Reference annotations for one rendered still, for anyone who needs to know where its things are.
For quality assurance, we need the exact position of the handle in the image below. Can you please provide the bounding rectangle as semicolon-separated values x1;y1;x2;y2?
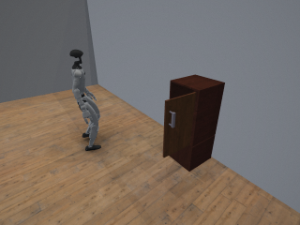
169;111;176;128

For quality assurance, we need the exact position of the robot left forearm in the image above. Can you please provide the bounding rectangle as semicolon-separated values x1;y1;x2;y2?
84;86;89;94

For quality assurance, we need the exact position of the robot right upper arm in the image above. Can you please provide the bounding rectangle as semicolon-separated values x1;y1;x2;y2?
72;69;83;94

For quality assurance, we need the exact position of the right robot hand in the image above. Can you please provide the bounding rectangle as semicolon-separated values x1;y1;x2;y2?
82;110;94;125

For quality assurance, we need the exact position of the cupboard door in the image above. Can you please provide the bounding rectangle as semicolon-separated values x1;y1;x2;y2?
162;92;196;158

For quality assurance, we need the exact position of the robot right forearm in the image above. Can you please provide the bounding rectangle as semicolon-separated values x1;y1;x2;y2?
73;89;87;112

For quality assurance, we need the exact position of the robot left thigh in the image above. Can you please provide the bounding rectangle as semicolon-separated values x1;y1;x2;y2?
85;95;100;119

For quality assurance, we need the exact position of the left robot hand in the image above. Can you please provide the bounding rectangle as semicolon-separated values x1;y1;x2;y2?
86;92;97;101

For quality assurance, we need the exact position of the robot right shin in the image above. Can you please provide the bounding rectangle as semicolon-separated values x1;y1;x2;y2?
89;125;99;147

